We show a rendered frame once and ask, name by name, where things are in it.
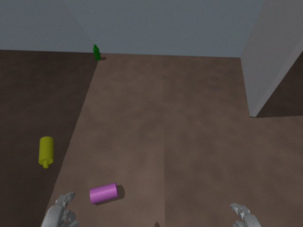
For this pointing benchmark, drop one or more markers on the right robot hand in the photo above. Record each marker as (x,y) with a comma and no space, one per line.
(249,220)

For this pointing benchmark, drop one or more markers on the left robot hand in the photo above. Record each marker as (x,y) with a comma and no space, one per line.
(56,216)

